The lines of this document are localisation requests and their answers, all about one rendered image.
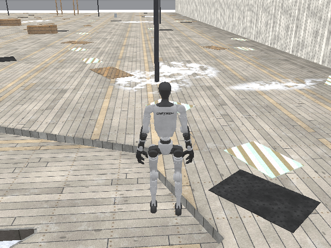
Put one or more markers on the robot right forearm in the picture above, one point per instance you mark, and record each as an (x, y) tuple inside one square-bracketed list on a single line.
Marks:
[(187, 140)]

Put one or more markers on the robot right foot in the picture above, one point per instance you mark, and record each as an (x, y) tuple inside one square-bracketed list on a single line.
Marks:
[(178, 211)]

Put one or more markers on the robot left shin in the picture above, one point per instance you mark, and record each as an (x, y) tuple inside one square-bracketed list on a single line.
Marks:
[(153, 189)]

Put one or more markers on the right robot upper arm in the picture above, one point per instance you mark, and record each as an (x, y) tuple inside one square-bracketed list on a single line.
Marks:
[(183, 118)]

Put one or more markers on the robot left forearm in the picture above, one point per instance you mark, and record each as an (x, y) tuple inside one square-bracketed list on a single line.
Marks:
[(142, 140)]

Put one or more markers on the right robot hand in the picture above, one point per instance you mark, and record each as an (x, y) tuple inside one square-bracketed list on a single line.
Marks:
[(190, 157)]

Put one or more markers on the left robot hand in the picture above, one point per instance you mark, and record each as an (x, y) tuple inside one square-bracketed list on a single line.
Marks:
[(139, 157)]

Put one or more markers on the left robot upper arm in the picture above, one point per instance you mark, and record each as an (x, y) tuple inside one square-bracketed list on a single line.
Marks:
[(146, 119)]

